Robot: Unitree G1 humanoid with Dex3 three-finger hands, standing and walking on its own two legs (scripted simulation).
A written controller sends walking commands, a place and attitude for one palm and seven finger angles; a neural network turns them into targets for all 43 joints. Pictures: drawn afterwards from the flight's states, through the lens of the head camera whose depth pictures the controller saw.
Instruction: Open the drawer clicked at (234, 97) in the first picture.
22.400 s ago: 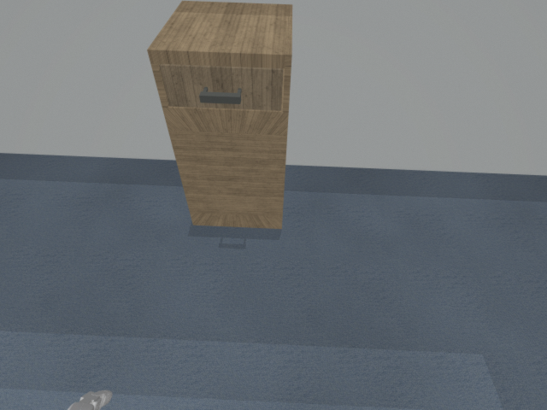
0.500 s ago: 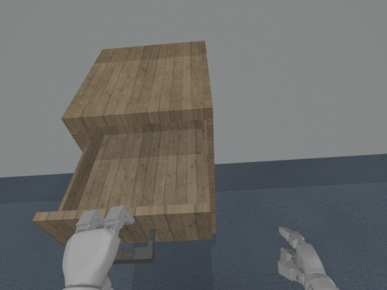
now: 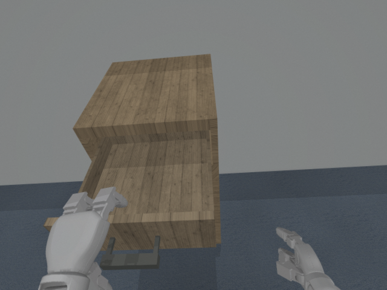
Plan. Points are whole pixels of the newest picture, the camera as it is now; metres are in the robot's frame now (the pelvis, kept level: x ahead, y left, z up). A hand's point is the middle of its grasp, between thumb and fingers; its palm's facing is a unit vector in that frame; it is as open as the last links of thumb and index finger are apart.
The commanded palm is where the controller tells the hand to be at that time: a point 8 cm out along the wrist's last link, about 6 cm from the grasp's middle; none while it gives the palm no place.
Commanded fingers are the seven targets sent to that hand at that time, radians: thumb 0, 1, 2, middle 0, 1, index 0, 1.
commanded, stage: lift the hand off the handle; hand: left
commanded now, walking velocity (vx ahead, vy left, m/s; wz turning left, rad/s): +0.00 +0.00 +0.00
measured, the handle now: (132, 251) +0.21 +0.19 -0.04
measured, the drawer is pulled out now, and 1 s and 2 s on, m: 0.28 0.28 0.28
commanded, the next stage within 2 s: draw the hand back to the body in 0.12 s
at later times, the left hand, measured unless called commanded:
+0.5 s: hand (82, 242) +0.16 +0.22 +0.11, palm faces +0.14 -0.15 -0.98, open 13.8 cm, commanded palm +0.12 +0.21 +0.17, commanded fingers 0.00 -0.50 0.30 -0.30 -1.20 -0.30 -1.20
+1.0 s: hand (79, 234) +0.16 +0.21 +0.14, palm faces +0.30 -0.87 -0.40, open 13.5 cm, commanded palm +0.12 +0.25 +0.18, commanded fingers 0.00 -0.15 0.45 -0.28 -0.98 -0.28 -0.98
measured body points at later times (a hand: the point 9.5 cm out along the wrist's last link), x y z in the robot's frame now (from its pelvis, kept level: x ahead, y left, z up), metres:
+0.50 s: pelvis -0.01 +0.00 +0.01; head -0.03 -0.05 +0.46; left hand +0.15 +0.22 +0.16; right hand +0.22 -0.19 -0.07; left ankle -0.02 +0.11 -0.72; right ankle -0.01 -0.10 -0.72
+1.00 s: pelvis +0.00 +0.01 +0.01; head -0.02 +0.00 +0.46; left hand +0.14 +0.25 +0.16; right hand +0.22 -0.17 -0.04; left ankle -0.02 +0.11 -0.72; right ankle -0.01 -0.10 -0.72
